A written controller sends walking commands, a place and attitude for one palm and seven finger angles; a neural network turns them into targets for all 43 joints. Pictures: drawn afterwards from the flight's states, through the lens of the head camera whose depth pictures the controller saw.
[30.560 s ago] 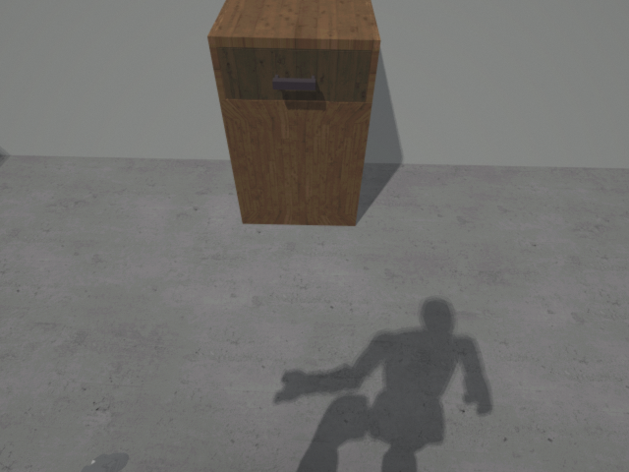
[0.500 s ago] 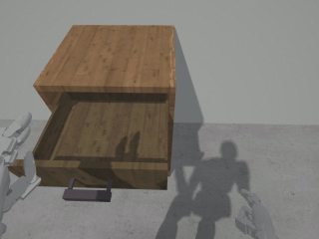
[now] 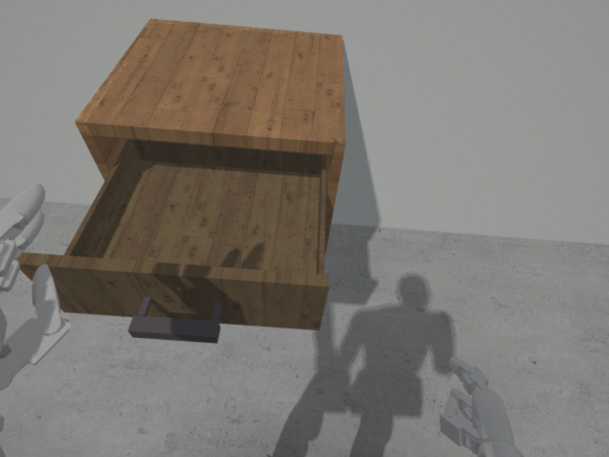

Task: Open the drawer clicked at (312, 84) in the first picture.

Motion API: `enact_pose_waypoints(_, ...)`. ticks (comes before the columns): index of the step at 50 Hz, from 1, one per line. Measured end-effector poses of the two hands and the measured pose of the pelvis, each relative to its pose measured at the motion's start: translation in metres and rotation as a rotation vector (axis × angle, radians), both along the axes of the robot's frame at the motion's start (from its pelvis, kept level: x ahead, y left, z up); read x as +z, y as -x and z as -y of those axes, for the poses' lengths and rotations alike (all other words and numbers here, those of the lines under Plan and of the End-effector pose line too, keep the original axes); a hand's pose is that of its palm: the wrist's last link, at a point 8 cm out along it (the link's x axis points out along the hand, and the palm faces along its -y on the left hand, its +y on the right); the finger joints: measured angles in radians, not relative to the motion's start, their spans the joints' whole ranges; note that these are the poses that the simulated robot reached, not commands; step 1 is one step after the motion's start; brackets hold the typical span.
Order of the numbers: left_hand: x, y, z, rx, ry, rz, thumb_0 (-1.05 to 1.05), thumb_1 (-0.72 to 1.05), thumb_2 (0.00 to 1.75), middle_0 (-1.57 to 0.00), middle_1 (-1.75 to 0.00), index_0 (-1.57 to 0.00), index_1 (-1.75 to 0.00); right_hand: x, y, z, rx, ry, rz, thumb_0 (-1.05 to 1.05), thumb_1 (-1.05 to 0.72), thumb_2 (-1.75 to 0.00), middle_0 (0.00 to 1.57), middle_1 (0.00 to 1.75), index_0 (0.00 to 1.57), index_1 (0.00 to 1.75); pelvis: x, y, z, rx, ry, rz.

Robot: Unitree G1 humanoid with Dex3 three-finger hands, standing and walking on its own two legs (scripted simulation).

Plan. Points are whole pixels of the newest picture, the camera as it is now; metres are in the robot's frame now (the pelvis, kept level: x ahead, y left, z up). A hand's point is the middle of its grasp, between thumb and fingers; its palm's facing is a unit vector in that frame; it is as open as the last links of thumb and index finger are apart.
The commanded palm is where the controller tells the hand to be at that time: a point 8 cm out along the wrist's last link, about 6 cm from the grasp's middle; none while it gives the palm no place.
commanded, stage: step back with the hand held close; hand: left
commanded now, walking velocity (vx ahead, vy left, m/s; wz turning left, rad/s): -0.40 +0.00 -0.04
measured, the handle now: (179, 317) +0.32 +0.22 -0.08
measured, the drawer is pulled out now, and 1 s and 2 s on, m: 0.29 0.29 0.29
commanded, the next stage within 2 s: stop stepping back and stand still in 0.66 s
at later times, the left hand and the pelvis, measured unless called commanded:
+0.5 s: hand (75, 394) +0.15 +0.20 +0.16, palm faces +0.18 -0.85 -0.49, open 7.4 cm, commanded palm +0.07 +0.26 +0.19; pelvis -0.06 -0.02 +0.01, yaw -1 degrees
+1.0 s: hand out of the picture -0.01 +0.16 +0.17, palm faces +0.30 -0.84 -0.45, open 7.4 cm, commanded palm -0.07 +0.22 +0.19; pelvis -0.20 -0.06 +0.01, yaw +0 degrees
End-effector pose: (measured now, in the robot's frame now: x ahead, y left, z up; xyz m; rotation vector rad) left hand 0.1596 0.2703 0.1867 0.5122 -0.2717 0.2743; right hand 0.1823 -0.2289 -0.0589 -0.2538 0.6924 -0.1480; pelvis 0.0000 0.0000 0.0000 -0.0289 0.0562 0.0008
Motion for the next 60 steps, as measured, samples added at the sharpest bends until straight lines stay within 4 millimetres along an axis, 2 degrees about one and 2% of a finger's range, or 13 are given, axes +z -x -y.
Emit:
enact_pose_waypoints(10, 0.003, 0.004, -0.014, -0.005, -0.063, -0.001, 0.01, 0.89, 0.9, -0.21, -0.3, -0.21, -0.31, -0.001, 0.029, -0.002, -0.035, 0.019, -0.04, 0.02, -0.9, -0.9, 0.2, 0.3, 0.2, 0.3, 0.002, 0.009, -0.005, 0.001, -0.011, -0.027)
enact_pose_waypoints(13, 0.003, 0.006, -0.006, -0.02, -0.065, -0.004, 0.01, 0.89, 0.9, -0.21, -0.3, -0.21, -0.31, -0.005, 0.029, -0.004, -0.004, 0.0, -0.04, 0.02, -0.9, -0.9, 0.2, 0.3, 0.2, 0.3, 0.001, 0.015, 0.001, -0.03, -0.02, -0.048)
enact_pose_waypoints(19, -0.004, 0.013, 0.027, -0.119, -0.037, -0.076, 0.01, 0.89, 0.9, -0.21, -0.3, -0.21, -0.3, -0.006, 0.037, 0.002, 0.014, -0.053, -0.012, 0.02, -0.9, -0.9, 0.2, 0.3, 0.2, 0.3, 0.003, 0.046, 0.013, -0.049, 0.006, -0.028)
enact_pose_waypoints(23, -0.003, 0.033, 0.034, -0.145, -0.027, -0.088, 0.01, 0.89, 0.9, -0.21, -0.3, -0.22, -0.31, 0.001, 0.052, 0.015, -0.044, -0.042, -0.005, 0.02, -0.9, -0.9, 0.2, 0.3, 0.2, 0.3, 0.005, 0.058, 0.016, -0.035, -0.012, -0.023)
enact_pose_waypoints(28, -0.003, 0.061, 0.014, -0.063, -0.035, -0.081, 0.01, 0.89, 0.9, -0.22, -0.3, -0.22, -0.31, 0.008, 0.072, 0.024, -0.06, 0.037, -0.023, 0.02, -0.9, -0.9, 0.2, 0.3, 0.2, 0.3, 0.004, 0.074, 0.012, -0.001, -0.016, -0.03)
enact_pose_waypoints(32, -0.008, 0.086, 0.009, -0.037, -0.037, -0.078, 0.01, 0.89, 0.9, -0.21, -0.3, -0.22, -0.31, 0.006, 0.09, 0.021, -0.037, 0.03, -0.008, 0.02, -0.91, -0.9, 0.2, 0.3, 0.2, 0.3, 0.002, 0.1, 0.014, -0.007, -0.048, -0.013)
enact_pose_waypoints(37, 0.001, 0.123, 0.025, -0.03, -0.015, -0.056, 0.01, 0.89, 0.9, -0.21, -0.3, -0.21, -0.31, 0.005, 0.123, 0.012, 0.016, -0.027, 0.018, 0.02, -0.91, -0.9, 0.2, 0.3, 0.2, 0.3, 0.005, 0.132, 0.024, -0.021, -0.025, 0.006)
enact_pose_waypoints(41, 0.006, 0.153, 0.044, -0.034, -0.024, -0.03, 0.01, 0.89, 0.9, -0.21, -0.3, -0.21, -0.31, -0.004, 0.154, 0.016, 0.043, -0.079, 0.034, 0.02, -0.9, -0.9, 0.2, 0.3, 0.2, 0.3, 0.0, 0.162, 0.039, -0.03, -0.018, 0.009)
enact_pose_waypoints(43, 0.005, 0.168, 0.055, -0.036, -0.057, -0.031, 0.01, 0.89, 0.9, -0.21, -0.3, -0.21, -0.3, -0.013, 0.171, 0.023, 0.046, -0.101, 0.042, 0.02, -0.9, -0.9, 0.2, 0.3, 0.2, 0.3, -0.007, 0.177, 0.049, -0.033, -0.028, 0.012)
enact_pose_waypoints(46, 0.005, 0.19, 0.066, -0.038, -0.03, -0.049, 0.01, 0.89, 0.9, -0.21, -0.3, -0.21, -0.31, -0.02, 0.203, 0.039, 0.01, -0.1, -0.018, 0.02, -0.9, -0.9, 0.2, 0.3, 0.2, 0.3, -0.003, 0.195, 0.056, -0.013, -0.022, 0.035)
enact_pose_waypoints(52, 0.004, 0.218, 0.067, 0.025, 0.014, -0.054, 0.01, 0.89, 0.9, -0.21, -0.3, -0.22, -0.31, -0.011, 0.262, 0.075, -0.072, -0.014, -0.112, 0.02, -0.9, -0.9, 0.2, 0.3, 0.2, 0.3, 0.01, 0.206, 0.065, 0.01, -0.057, 0.012)
enact_pose_waypoints(56, 0.002, 0.232, 0.062, 0.039, -0.002, -0.037, 0.01, 0.89, 0.9, -0.21, -0.3, -0.22, -0.31, -0.012, 0.28, 0.093, -0.076, 0.051, -0.107, 0.02, -0.9, -0.9, 0.2, 0.3, 0.2, 0.3, 0.005, 0.221, 0.062, 0.045, -0.034, 0.018)
enact_pose_waypoints(60, 0.006, 0.246, 0.062, 0.045, -0.049, -0.053, 0.01, 0.89, 0.9, -0.21, -0.3, -0.21, -0.31, -0.01, 0.284, 0.096, -0.082, 0.03, -0.068, 0.02, -0.91, -0.9, 0.2, 0.3, 0.2, 0.3, 0.004, 0.231, 0.065, 0.03, -0.048, 0.042)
